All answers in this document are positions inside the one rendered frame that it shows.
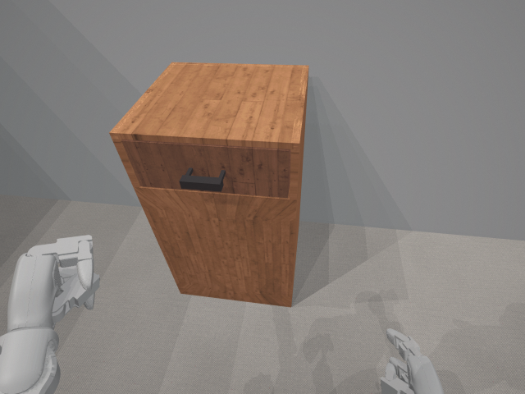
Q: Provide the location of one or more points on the robot left hand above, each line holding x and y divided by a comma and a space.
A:
37, 279

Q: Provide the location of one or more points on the cabinet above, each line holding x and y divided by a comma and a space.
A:
220, 245

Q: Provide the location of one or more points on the handle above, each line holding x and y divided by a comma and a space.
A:
202, 182

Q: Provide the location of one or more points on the robot right hand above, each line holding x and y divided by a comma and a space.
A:
418, 376

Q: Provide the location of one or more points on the drawer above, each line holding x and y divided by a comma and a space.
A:
249, 170

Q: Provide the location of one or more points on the robot left forearm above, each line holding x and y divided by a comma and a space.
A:
28, 364

